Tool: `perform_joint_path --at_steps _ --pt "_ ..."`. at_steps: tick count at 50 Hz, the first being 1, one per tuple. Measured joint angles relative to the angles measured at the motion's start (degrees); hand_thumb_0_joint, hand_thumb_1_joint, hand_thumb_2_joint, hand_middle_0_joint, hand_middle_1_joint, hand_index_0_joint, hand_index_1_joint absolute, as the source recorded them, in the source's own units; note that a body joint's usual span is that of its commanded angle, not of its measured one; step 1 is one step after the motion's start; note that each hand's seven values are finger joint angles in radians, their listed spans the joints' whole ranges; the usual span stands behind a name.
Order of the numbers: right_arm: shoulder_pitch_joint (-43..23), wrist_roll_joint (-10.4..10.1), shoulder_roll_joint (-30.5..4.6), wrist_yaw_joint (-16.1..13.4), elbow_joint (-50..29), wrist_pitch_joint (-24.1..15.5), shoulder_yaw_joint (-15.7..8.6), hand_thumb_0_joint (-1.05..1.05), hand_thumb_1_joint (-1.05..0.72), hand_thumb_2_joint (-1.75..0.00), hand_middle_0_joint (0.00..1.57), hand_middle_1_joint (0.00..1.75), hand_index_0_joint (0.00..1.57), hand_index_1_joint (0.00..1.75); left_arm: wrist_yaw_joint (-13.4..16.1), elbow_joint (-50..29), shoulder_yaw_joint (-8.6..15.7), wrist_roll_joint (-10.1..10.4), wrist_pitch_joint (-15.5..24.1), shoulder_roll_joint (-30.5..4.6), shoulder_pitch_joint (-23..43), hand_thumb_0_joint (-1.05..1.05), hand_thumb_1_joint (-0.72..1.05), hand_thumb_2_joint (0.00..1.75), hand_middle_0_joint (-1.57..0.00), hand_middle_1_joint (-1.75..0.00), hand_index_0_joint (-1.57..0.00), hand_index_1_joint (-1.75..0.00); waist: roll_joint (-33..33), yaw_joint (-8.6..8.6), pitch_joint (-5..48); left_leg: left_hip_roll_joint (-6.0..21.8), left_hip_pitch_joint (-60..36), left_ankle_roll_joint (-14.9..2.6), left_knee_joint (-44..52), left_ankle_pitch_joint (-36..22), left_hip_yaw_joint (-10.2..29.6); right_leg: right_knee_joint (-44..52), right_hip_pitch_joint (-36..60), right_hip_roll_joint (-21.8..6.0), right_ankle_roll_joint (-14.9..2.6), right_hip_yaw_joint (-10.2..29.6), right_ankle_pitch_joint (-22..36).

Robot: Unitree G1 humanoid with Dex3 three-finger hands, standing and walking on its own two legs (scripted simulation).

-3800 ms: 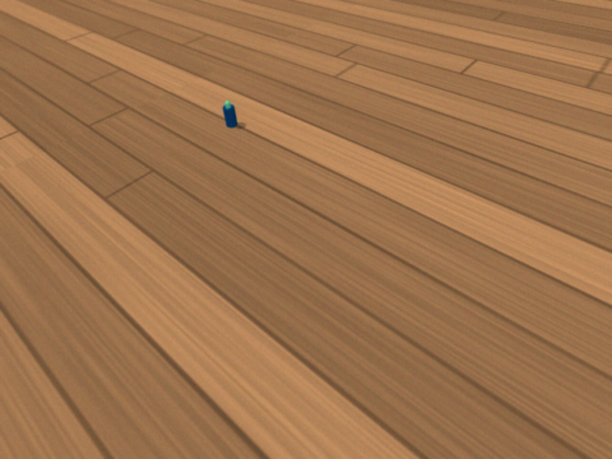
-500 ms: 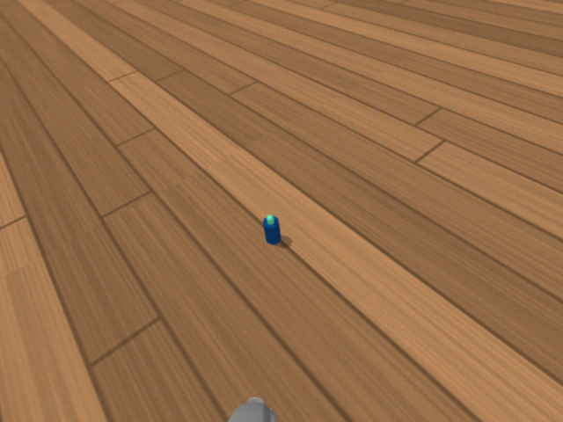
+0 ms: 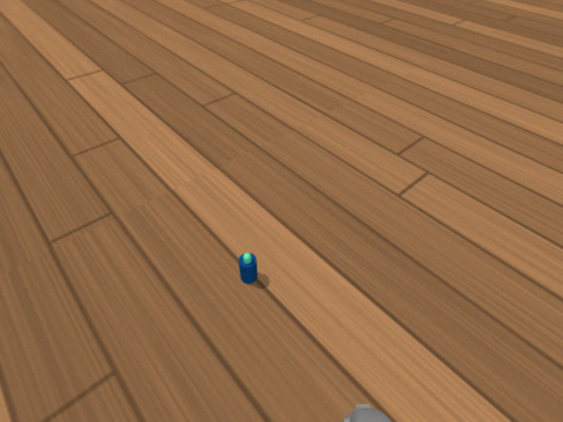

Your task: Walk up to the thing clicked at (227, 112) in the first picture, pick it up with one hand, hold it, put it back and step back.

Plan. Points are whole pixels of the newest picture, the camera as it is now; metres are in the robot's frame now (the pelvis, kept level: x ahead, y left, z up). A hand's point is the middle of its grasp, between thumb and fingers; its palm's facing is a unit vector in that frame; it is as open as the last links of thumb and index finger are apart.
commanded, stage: walk up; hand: left
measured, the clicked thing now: (248, 266) +0.83 +0.17 -0.69
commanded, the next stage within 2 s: none
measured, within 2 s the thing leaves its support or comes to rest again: neither
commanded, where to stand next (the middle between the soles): +0.50 -0.05 m, yaw +1 degrees
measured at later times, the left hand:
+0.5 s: hand (175, 389) +0.21 +0.20 -0.12, palm faces +0.02 -0.92 -0.38, open 7.4 cm
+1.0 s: hand (176, 313) +0.35 +0.24 -0.15, palm faces -0.02 -0.94 -0.35, open 7.4 cm
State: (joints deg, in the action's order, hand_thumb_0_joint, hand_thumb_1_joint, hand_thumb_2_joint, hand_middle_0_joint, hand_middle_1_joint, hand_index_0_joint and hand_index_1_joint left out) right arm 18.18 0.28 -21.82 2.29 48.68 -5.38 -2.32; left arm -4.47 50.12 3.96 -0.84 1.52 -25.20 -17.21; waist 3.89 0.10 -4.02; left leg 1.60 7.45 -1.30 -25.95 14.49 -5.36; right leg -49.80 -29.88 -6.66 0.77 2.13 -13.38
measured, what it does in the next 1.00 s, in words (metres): walks ahead: right foot, then left foot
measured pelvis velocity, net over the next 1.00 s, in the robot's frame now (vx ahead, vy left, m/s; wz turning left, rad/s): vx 0.32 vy -0.04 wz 0.03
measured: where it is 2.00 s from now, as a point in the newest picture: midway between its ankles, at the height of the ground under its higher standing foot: (306, 378)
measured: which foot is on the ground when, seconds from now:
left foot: down 0.00-0.18, up 0.20-0.62, down 0.64-1.00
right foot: up 0.00-0.14, down 0.16-0.68, up 0.70-1.00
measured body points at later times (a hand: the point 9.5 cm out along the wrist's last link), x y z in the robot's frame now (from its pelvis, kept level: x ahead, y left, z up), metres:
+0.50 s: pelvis +0.17 -0.07 +0.00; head +0.18 -0.08 +0.45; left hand +0.21 +0.25 -0.10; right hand +0.25 -0.39 -0.12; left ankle +0.27 +0.08 -0.69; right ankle +0.18 -0.17 -0.74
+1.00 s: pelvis +0.32 -0.04 +0.00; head +0.32 -0.03 +0.45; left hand +0.35 +0.29 -0.12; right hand +0.38 -0.36 -0.10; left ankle +0.32 +0.08 -0.74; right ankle +0.43 -0.20 -0.70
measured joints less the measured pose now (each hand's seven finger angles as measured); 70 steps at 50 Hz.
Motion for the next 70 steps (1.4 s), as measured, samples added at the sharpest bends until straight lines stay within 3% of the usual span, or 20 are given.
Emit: perform_joint_path --at_steps 4,8,10,13,15,19,24,29,32,34,37,40,47,53,55,57,60,65,70 --pt "1.8 0.1 -1.7 0.1 0.5 0.2 -0.8 0.01 -0.9 -0.9 0.2 0.3 0.21 0.3 -0.8 1.0 0.2 -0.4 -0.3 0.4 1.3 0.0 0.91 0.9 -0.2 -0.3 -0.2 -0.3 -1.3 1.02 0.5 0.1 -2.4 1.13 0.2 2.6 -0.1 9.5 1.5 -0.7 -0.46 -1.3 4.3" --pt "3.3 0.3 -3.2 -0.1 1.3 1.1 -1.4 0.01 -0.9 -0.9 0.2 0.3 0.21 0.3 -0.9 1.1 0.5 -0.6 1.0 0.5 1.9 0.0 0.91 0.9 -0.2 -0.3 -0.2 -0.3 -3.0 1.29 1.3 1.2 -2.8 2.78 -4.3 8.1 0.3 16.4 6.9 0.7 -1.19 -2.9 4.9" --pt "3.0 0.3 -3.9 -0.6 1.9 1.8 -1.7 0.01 -0.91 -0.9 0.2 0.3 0.21 0.3 -0.2 1.1 0.7 -0.8 2.2 1.6 3.0 0.0 0.91 0.9 -0.2 -0.3 -0.2 -0.3 -6.3 1.08 0.4 3.9 -0.1 0.78 -13.6 10.6 2.4 14.0 7.8 3.0 -0.88 -4.8 3.0" --pt "2.1 0.1 -3.3 -1.1 3.0 2.8 -1.0 0.01 -0.91 -0.9 0.2 0.3 0.2 0.3 0.7 -0.2 0.0 -0.2 3.3 2.7 3.2 0.0 0.91 0.9 -0.2 -0.3 -0.2 -0.3 -6.4 -0.28 -0.2 0.4 7.3 -0.3 -30.9 11.4 5.4 12.9 9.7 2.8 -1.36 -5.1 0.1" --pt "1.0 -0.4 -3.3 -0.9 3.4 2.9 -0.6 0.01 -0.91 -0.9 0.2 0.3 0.2 0.3 1.2 -0.7 -0.6 0.4 3.4 3.7 2.5 0.0 0.91 0.9 -0.2 -0.3 -0.2 -0.3 -6.8 -1.0 -0.4 -0.9 11.6 -0.55 -35.9 9.3 6.0 16.1 12.5 3.0 -1.59 -5.2 0.6" --pt "-0.7 -0.6 -3.0 -0.2 2.5 2.7 -0.5 0.01 -0.91 -0.9 0.2 0.3 0.2 0.3 1.7 -0.7 -1.5 0.7 3.2 4.3 0.5 0.0 0.91 0.9 -0.2 -0.3 -0.2 -0.3 -7.4 -1.36 -0.4 -0.2 17.8 -0.3 -33.6 4.0 7.0 21.8 17.1 4.3 -2.27 -5.8 1.6" --pt "-1.4 0.3 -2.5 0.9 2.4 3.2 -1.0 0.01 -0.91 -0.9 0.2 0.3 0.2 0.3 1.7 -1.0 -1.5 0.1 2.7 3.7 -0.9 0.0 0.9 0.9 -0.21 -0.31 -0.2 -0.3 -7.2 -1.42 -0.3 1.7 21.1 1.28 -23.5 0.0 6.8 24.7 20.8 5.7 -2.88 -7.7 0.3" --pt "-1.8 0.9 -2.0 1.5 3.2 3.1 -1.2 0.01 -0.91 -0.9 0.2 0.3 0.2 0.3 1.5 -1.8 -1.0 -0.1 2.7 2.2 -2.0 0.0 0.9 0.9 -0.21 -0.31 -0.2 -0.3 -5.4 -2.32 -0.3 3.0 18.4 1.11 -11.6 -3.4 4.8 22.7 22.7 6.0 -1.99 -9.0 -3.8" --pt "-2.0 1.0 -1.8 1.4 3.1 2.3 -1.4 0.01 -0.91 -0.9 0.2 0.3 0.2 0.3 1.5 -1.7 -1.0 0.0 2.1 1.2 -2.8 0.0 0.9 0.9 -0.21 -0.31 -0.2 -0.3 -3.8 -2.25 0.2 2.3 14.4 0.33 -6.3 -5.6 3.4 17.9 22.7 5.1 -0.88 -9.4 -8.5" --pt "-2.9 1.3 -1.0 0.9 2.7 1.4 -1.6 0.01 -0.91 -0.9 0.2 0.3 0.2 0.3 1.8 -1.1 -0.9 0.1 1.4 0.5 -2.9 0.0 0.9 0.9 -0.2 -0.31 -0.2 -0.3 -0.5 -2.29 -0.6 0.1 13.4 0.1 -8.1 -4.5 1.4 10.1 20.6 2.2 -1.92 -7.7 -11.3" --pt "-3.2 0.7 -0.8 0.3 0.6 0.4 -1.4 0.01 -0.91 -0.9 0.2 0.3 0.2 0.3 2.3 0.2 -1.5 0.1 0.2 1.3 -2.7 0.0 0.91 0.9 -0.2 -0.3 -0.2 -0.3 -1.1 -0.87 -0.9 0.8 12.0 -0.67 -10.1 -1.4 1.3 -6.3 13.3 4.5 -2.94 -4.1 -14.1" --pt "-2.3 0.1 0.2 -0.2 -0.2 0.2 -0.7 0.01 -0.91 -0.9 0.2 0.3 0.2 0.3 2.1 0.7 -1.7 0.3 -0.1 0.6 -1.9 0.0 0.91 0.9 -0.2 -0.3 -0.2 -0.3 -0.4 -0.08 -1.0 0.6 8.4 -0.47 -6.5 -1.8 1.3 -11.7 7.3 4.7 -3.06 -1.6 -10.7" --pt "0.1 0.3 -0.2 0.0 0.2 0.8 -0.3 0.01 -0.9 -0.9 0.2 0.3 0.21 0.3 0.8 1.0 -0.7 0.2 -0.2 0.1 -1.3 0.0 0.91 0.9 -0.2 -0.3 -0.2 -0.3 -0.2 0.06 -0.6 -0.2 2.4 -0.61 -1.5 -0.8 0.2 -1.0 1.7 0.7 -0.47 -0.9 -2.3" --pt "1.4 0.4 -2.3 0.3 0.2 1.8 -1.0 0.01 -0.9 -0.9 0.2 0.3 0.21 0.3 0.3 2.2 -0.4 -0.2 0.3 0.6 -1.0 0.0 0.91 0.9 -0.2 -0.3 -0.2 -0.3 -3.1 0.67 0.0 0.1 1.1 0.48 -3.7 3.6 -0.4 11.9 5.7 0.6 -0.65 -2.6 0.5" --pt "1.7 0.3 -2.8 0.1 0.1 2.4 -1.1 0.01 -0.9 -0.9 0.2 0.3 0.21 0.3 0.8 2.2 -0.2 -0.4 1.4 0.4 -1.0 0.0 0.91 0.9 -0.2 -0.3 -0.2 -0.3 -4.2 0.67 0.3 0.9 1.9 1.17 -7.7 6.8 0.0 15.8 8.9 1.8 -0.74 -3.2 2.5" --pt "1.0 0.0 -3.2 -0.7 1.0 3.3 -1.1 0.01 -0.91 -0.9 0.2 0.3 0.2 0.3 1.9 2.4 -0.2 -0.7 2.3 1.4 0.1 0.0 0.91 0.9 -0.2 -0.3 -0.2 -0.3 -7.2 0.49 -0.6 2.6 4.4 0.06 -15.4 9.9 2.4 14.2 9.5 3.7 -0.65 -4.7 1.6" --pt "-0.7 -0.1 -2.5 -1.5 1.9 4.6 -0.4 0.01 -0.91 -0.9 0.2 0.3 0.2 0.3 2.7 1.0 -1.2 -0.1 2.8 2.6 1.3 0.0 0.91 0.9 -0.2 -0.3 -0.2 -0.3 -7.3 -0.87 -1.6 -0.6 9.9 -0.33 -27.5 14.5 4.6 13.9 10.2 3.3 -1.22 -4.2 0.1" --pt "-3.5 -0.7 -2.1 -1.6 1.8 4.8 0.1 0.01 -0.91 -0.9 0.2 0.3 0.2 0.3 3.7 -0.6 -2.8 0.4 2.8 4.1 2.2 0.0 0.91 0.9 -0.2 -0.3 -0.2 -0.3 -7.8 -1.41 -3.0 -1.5 16.6 0.04 -31.7 11.4 6.8 18.2 13.0 3.4 -1.49 -4.5 1.4" --pt "-5.5 -0.5 -1.7 -1.6 3.2 5.4 0.0 0.01 -0.91 -0.9 0.2 0.3 0.2 0.3 4.4 -0.6 -3.4 -0.1 1.9 4.2 3.5 0.0 0.9 0.9 -0.21 -0.31 -0.2 -0.3 -7.5 -1.38 -3.0 0.0 16.2 1.07 -21.0 6.6 7.1 16.9 13.3 3.8 -1.15 -5.4 -0.1"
